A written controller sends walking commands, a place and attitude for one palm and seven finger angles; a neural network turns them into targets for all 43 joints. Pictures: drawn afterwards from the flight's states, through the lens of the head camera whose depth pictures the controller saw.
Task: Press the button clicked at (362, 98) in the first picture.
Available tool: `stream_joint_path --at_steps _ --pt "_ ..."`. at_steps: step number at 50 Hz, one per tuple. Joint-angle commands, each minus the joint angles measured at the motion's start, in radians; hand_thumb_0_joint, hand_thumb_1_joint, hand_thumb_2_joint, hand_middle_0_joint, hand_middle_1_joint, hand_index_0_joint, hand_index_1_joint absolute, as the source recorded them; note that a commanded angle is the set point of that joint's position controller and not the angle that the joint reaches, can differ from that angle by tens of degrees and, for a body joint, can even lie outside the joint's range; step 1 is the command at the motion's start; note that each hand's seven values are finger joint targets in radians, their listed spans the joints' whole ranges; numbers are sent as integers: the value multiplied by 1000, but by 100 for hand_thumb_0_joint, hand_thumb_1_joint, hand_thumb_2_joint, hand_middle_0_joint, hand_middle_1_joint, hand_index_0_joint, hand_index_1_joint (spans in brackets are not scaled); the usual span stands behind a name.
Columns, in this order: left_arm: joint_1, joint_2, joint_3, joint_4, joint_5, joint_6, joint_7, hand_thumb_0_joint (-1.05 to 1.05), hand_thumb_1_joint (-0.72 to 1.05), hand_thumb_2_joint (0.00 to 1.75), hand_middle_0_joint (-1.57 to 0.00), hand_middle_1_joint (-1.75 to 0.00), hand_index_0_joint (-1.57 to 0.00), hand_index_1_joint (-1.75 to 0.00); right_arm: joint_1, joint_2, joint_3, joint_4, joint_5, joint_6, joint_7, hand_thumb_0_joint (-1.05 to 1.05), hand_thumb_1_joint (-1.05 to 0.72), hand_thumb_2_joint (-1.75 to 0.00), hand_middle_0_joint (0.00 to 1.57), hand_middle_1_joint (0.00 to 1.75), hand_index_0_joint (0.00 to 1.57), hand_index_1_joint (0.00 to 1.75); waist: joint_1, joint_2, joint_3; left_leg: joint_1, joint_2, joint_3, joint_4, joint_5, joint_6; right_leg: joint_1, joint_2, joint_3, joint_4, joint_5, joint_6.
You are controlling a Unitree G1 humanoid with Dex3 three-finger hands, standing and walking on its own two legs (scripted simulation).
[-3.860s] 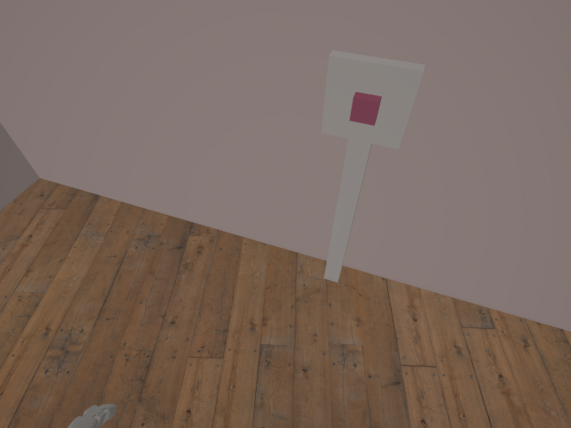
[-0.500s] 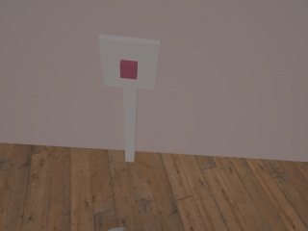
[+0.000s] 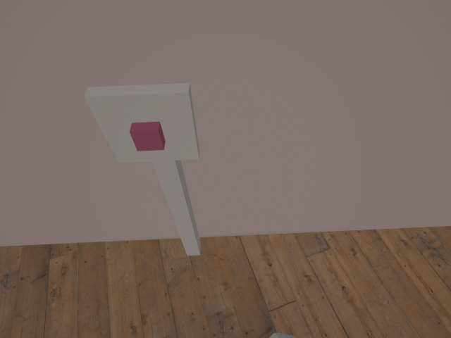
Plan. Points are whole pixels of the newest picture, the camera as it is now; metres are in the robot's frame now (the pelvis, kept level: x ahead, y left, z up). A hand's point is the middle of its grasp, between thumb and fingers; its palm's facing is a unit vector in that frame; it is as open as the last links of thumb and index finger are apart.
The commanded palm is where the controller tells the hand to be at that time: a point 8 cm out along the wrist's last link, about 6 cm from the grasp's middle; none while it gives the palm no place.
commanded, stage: come to a stop and stand still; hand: left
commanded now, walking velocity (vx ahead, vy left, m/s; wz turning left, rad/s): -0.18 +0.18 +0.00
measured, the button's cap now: (148, 135) +0.49 +0.17 +0.06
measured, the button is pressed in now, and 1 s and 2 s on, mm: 0 0 0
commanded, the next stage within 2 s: look again from close up in 0.64 s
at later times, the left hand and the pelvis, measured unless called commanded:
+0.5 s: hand out of the picture -0.05 +0.25 -0.17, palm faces +0.12 -0.98 -0.17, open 7.4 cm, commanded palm none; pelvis -0.06 +0.06 +0.02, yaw +2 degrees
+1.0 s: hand out of the picture +0.00 +0.20 -0.18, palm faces +0.04 -0.98 -0.20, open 7.3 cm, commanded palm none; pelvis -0.04 +0.02 +0.00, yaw +1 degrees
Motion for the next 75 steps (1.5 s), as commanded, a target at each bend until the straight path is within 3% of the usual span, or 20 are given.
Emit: stream_joint_path --at_steps 1,3,12,15,16,18,19,22,32,36,37,38,39,42,43,45,51,56,69,75 --pt "120 180 43 -35 -5 -7 24 0 90 90 -20 -30 -20 -30 35 -109 -33 -59 -1 18 -7 0 -90 -90 20 30 20 30 69 -196 -204 -204 -1 -126 438 -63 -33 234 -350 283 -173 886 -206" --pt "81 169 48 -54 -6 -2 31 0 90 90 -20 -30 -20 -30 12 -104 -33 -67 -8 35 2 0 -90 -90 20 30 20 30 57 -124 -184 -229 7 -134 475 24 -43 178 -312 220 -193 732 -169" --pt "55 209 63 -90 21 14 13 0 90 90 -20 -30 -20 -30 -45 -118 -25 -127 -13 21 29 0 -90 -90 20 30 20 30 78 -263 -139 -111 8 -64 75 35 -42 52 -251 261 -342 -95 -123" --pt "22 207 56 -85 12 26 5 0 90 90 -20 -30 -20 -30 81 -107 -11 -90 -10 -3 25 0 -90 -90 20 30 20 30 16 -239 -150 107 -23 -10 -252 164 -21 -50 -173 207 -307 -253 -53" --pt "35 177 44 -80 0 30 0 0 90 90 -20 -30 -20 -30 112 -132 -10 -77 -11 -10 21 0 -90 -90 20 30 20 30 4 -131 -143 181 -6 -48 -366 190 -21 -122 -128 170 -222 -318 -11" --pt "43 67 21 -92 -17 39 -6 0 90 90 -20 -30 -20 -30 29 -260 -29 -124 -31 -21 8 0 -90 -90 20 30 20 30 5 330 31 -135 304 -496 -689 -246 55 -202 38 71 123 -258 58" --pt "46 93 30 -89 -11 40 -12 0 90 90 -20 -30 -20 -30 -73 -271 -18 -164 -36 -17 2 0 -90 -90 20 30 20 30 39 246 99 -296 345 -512 -741 -300 103 -137 3 150 203 -181 45" --pt "157 102 43 -21 6 44 -33 0 90 90 -20 -30 -20 -30 -128 -216 2 -161 -27 -33 -11 0 -90 -90 20 30 20 30 88 147 102 -256 236 -358 -691 -137 54 -146 45 172 416 -59 52" --pt "108 73 14 -27 -2 28 -41 0 90 90 -20 -30 -20 -30 98 -208 -14 -62 -28 -46 -34 0 -90 -90 20 30 20 30 -12 117 -42 200 286 -290 -507 538 165 -193 5 111 214 -175 68" --pt "173 34 1 14 -14 11 -32 0 90 90 -20 -30 -20 -30 68 -209 -12 -34 -23 -40 -27 0 -90 -90 20 30 20 30 21 149 -105 119 234 -241 -416 649 136 50 31 66 -50 -109 51" --pt "203 183 -17 -32 -3 0 -27 0 90 90 -20 -30 -20 -30 -34 -273 -4 -119 -11 -21 -12 0 -90 -90 20 30 20 30 57 113 -53 -92 159 -145 -404 272 84 168 35 20 -51 -109 15" --pt "314 117 -6 -22 -1 4 -19 0 90 90 -20 -30 -20 -30 -112 -213 -9 -156 -21 -37 -10 0 -90 -90 20 30 20 30 130 -113 -68 -196 108 -97 -236 91 44 171 -1 129 -178 -60 24" --pt "296 142 7 -17 16 -5 -4 0 90 90 -20 -30 -20 -30 -46 -138 -4 -155 -17 -45 -14 0 -90 -90 20 30 20 30 70 -274 -117 -230 4 -46 -109 106 13 204 -137 294 -283 1 -25" --pt "226 149 -3 -60 6 -21 6 0 90 90 -20 -30 -20 -30 -6 -89 8 -140 -11 -30 9 0 -90 -90 20 30 20 30 34 -110 -196 -173 -4 -33 5 101 -2 239 -161 252 -252 213 -90" --pt "206 160 11 -58 0 -30 13 0 90 90 -20 -30 -20 -30 -15 -106 9 -132 -15 -29 5 0 -90 -90 20 30 20 30 35 -245 -178 -192 10 -59 28 119 6 222 -162 270 -227 304 -98" --pt "164 123 4 -67 -3 -33 22 0 90 90 -20 -30 -20 -30 -16 -118 7 -132 -12 -31 1 0 -90 -90 20 30 20 30 23 -246 -120 -170 37 -73 -44 136 15 197 -167 228 -200 374 -116" --pt "218 117 -7 -38 -17 -22 24 0 90 90 -20 -30 -20 -30 -12 -154 15 -78 -12 -51 -13 0 -90 -90 20 30 20 30 51 176 -102 46 108 -130 -235 866 54 179 -39 105 -108 310 -12" --pt "199 146 -8 -41 -11 -29 18 0 90 90 -20 -30 -20 -30 -60 -187 8 -98 -11 -40 -14 0 -90 -90 20 30 20 30 37 -65 -85 25 84 -103 -263 600 31 218 -73 132 -146 502 -14" --pt "169 172 -21 -21 -11 -32 5 0 90 90 -20 -30 -20 -30 -147 -244 18 -80 -8 -45 5 0 -90 -90 20 30 20 30 44 -28 -50 49 84 -140 -402 404 42 185 -66 159 -269 141 -3" --pt "244 104 -30 15 -1 1 -5 0 90 90 -20 -30 -20 -30 -79 -219 16 -43 -18 -22 5 0 -90 -90 20 30 20 30 39 -25 20 -27 116 -182 -475 40 53 111 -25 116 -231 -146 3"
